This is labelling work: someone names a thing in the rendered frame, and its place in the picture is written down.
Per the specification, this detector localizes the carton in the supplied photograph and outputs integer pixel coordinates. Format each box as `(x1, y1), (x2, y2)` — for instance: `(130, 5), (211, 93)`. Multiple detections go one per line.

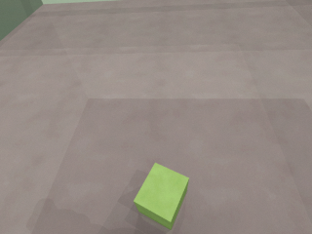
(134, 163), (189, 230)

